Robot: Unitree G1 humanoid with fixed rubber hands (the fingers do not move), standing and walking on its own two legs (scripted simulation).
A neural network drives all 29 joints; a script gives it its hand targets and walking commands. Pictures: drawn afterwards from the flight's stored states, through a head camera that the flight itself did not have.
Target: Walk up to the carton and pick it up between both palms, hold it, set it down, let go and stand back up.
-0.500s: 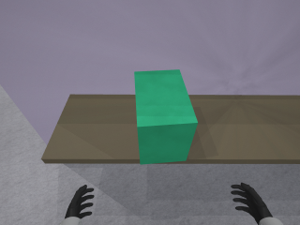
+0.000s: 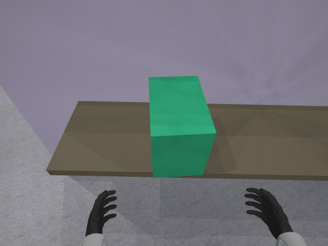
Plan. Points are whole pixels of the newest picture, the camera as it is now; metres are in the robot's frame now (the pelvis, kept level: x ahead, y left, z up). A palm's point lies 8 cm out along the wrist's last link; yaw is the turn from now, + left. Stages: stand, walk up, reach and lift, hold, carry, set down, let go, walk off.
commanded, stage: reach and lift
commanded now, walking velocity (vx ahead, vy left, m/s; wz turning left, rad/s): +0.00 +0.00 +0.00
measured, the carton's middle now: (175, 126) +0.46 -0.01 -0.01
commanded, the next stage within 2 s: none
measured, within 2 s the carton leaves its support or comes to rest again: neither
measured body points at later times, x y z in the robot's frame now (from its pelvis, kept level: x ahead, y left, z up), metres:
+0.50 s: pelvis +0.00 -0.02 +0.00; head +0.00 +0.00 +0.45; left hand +0.21 +0.15 +0.02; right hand +0.23 -0.22 +0.02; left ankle +0.00 +0.15 -0.75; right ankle +0.01 -0.13 -0.75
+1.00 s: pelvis +0.00 -0.01 +0.00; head +0.01 +0.00 +0.45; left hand +0.28 +0.16 +0.07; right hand +0.32 -0.21 +0.07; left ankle +0.00 +0.15 -0.75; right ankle +0.01 -0.13 -0.75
